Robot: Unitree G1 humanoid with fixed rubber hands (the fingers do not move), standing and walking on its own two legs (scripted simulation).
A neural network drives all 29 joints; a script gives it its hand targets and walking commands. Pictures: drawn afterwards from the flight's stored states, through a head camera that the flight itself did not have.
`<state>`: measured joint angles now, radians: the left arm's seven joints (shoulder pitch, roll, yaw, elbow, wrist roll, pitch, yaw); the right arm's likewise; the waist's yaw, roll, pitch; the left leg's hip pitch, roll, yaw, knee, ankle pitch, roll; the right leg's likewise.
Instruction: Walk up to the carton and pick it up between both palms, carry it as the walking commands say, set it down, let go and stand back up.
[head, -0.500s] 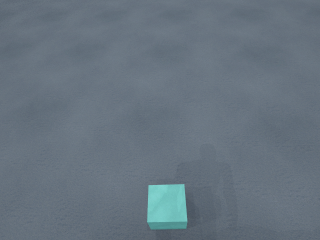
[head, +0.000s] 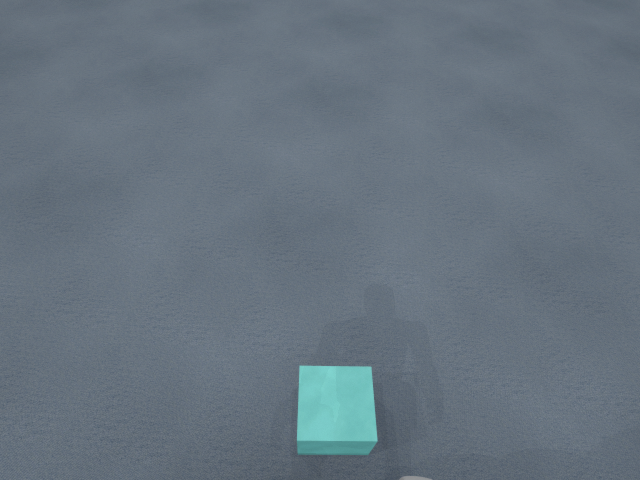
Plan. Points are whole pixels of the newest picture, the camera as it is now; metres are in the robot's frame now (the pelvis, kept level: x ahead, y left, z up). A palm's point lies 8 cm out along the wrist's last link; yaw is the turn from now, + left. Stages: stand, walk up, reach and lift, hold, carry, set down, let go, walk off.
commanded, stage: walk up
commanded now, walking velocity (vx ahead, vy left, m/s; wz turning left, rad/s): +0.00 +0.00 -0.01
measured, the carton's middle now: (334, 410) +0.37 -0.03 -0.68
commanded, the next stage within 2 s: none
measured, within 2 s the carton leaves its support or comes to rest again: neither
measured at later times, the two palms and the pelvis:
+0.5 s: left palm out of the picture -0.01 +0.18 -0.14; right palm out of the picture +0.00 -0.25 -0.14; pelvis -0.02 -0.03 +0.00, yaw -2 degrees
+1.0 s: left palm out of the picture -0.07 +0.15 -0.13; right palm out of the picture -0.06 -0.29 -0.14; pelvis -0.07 -0.07 +0.01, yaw -2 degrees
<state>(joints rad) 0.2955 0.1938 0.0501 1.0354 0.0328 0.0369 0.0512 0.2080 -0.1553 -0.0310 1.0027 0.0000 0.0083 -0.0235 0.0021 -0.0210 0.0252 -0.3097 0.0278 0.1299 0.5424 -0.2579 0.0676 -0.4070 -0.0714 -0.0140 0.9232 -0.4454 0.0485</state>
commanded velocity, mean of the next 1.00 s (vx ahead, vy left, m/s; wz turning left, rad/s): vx -0.03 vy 0.02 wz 0.00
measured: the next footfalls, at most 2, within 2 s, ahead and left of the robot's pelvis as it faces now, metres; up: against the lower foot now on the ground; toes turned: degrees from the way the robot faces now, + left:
right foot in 0.22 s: +0.00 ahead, -0.17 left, +0.00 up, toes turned -4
left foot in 1.28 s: -0.06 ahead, +0.09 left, +0.00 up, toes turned +2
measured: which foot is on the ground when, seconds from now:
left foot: down 0.00-0.80, up 0.82-1.00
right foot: up 0.00-0.20, down 0.22-1.00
